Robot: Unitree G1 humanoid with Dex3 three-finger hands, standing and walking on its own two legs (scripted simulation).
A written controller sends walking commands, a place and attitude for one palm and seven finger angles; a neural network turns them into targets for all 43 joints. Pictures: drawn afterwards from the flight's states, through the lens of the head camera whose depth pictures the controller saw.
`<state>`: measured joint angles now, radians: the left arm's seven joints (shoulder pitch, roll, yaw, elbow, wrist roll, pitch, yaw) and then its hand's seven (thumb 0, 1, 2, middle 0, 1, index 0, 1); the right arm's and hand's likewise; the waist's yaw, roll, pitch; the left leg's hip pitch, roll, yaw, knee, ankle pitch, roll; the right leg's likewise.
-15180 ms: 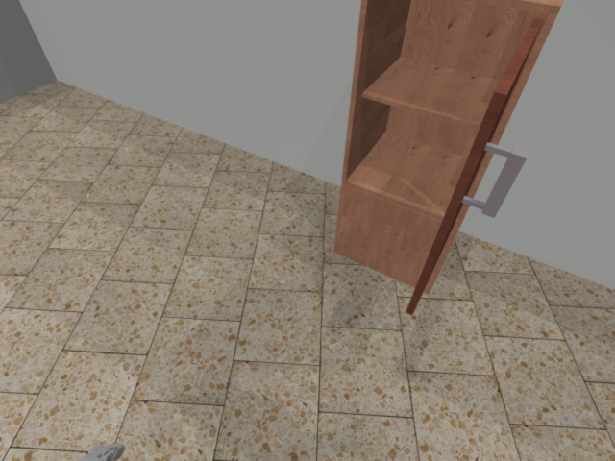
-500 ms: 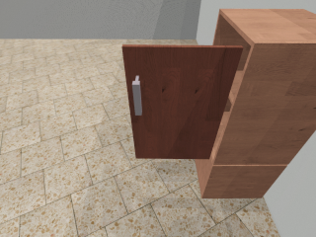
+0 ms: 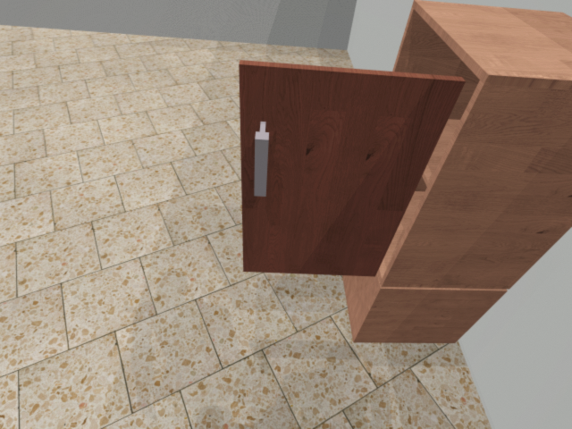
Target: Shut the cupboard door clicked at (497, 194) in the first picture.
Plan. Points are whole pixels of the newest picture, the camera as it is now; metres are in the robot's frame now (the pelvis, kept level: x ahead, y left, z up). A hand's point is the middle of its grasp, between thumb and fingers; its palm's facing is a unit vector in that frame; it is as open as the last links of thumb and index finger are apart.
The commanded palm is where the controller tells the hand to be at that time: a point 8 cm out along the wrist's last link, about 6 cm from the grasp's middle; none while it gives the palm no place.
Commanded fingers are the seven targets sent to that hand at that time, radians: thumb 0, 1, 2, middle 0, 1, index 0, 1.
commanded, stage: look again from close up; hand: left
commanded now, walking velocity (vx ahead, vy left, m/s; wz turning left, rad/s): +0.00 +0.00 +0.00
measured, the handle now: (261, 159) +0.57 +0.09 +0.07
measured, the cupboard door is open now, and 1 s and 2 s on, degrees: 89 89 89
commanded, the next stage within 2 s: shuffle to correct the standing spot in 0.36 s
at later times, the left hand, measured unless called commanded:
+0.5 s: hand out of the picture +0.00 +0.16 -0.17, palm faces +0.04 -0.99 -0.15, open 7.3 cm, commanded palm none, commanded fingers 0.00 0.90 0.90 -0.20 -0.30 -0.20 -0.30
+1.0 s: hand out of the picture +0.04 +0.09 -0.18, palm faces +0.10 -0.98 -0.14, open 7.4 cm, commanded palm none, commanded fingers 0.00 0.90 0.90 -0.20 -0.30 -0.20 -0.30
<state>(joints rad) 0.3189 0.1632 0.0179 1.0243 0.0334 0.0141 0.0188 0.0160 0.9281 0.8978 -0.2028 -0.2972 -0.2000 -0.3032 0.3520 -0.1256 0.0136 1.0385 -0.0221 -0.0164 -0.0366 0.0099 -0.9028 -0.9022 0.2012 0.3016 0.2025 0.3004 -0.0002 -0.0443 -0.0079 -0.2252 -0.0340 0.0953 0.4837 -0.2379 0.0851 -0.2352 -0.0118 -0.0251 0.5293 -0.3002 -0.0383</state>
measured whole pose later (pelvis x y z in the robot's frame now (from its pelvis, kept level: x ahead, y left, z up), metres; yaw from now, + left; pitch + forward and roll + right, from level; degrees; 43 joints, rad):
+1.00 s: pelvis +0.09 -0.06 +0.00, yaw +3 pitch +1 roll +0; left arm 0.38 0.13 0.01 1.06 0.04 -0.03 0.03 0.00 0.91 0.90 -0.20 -0.30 -0.20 -0.30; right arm 0.26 -0.15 -0.03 1.08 -0.02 0.00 -0.02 0.01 -0.90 -0.90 0.20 0.30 0.20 0.30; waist 0.02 -0.03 0.04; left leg -0.45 0.03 0.09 0.95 -0.44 0.03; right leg -0.10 0.03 -0.13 0.40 -0.32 -0.07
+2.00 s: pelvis +0.18 -0.11 -0.01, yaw +1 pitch -2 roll -1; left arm 0.23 0.18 0.01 0.98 0.02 0.00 0.06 0.00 0.92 0.90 -0.20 -0.30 -0.20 -0.30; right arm 0.19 -0.17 -0.02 0.94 -0.01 0.01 -0.02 0.01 -0.92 -0.90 0.20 0.30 0.20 0.30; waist 0.02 -0.01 0.07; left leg -0.31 -0.03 0.11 0.62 -0.29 0.09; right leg -0.25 -0.07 -0.02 0.60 -0.28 0.03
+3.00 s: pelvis +0.05 -0.07 +0.00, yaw +2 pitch -2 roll +0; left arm 0.29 0.17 0.03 1.00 0.02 0.03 0.06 0.01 0.92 0.90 -0.20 -0.30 -0.20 -0.30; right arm 0.35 -0.10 -0.01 1.05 -0.02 0.00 -0.04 0.01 -0.90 -0.90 0.20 0.30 0.20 0.30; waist 0.00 -0.06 0.01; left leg -0.18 -0.08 0.07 0.47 -0.26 0.09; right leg -0.32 -0.02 0.05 0.70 -0.37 -0.01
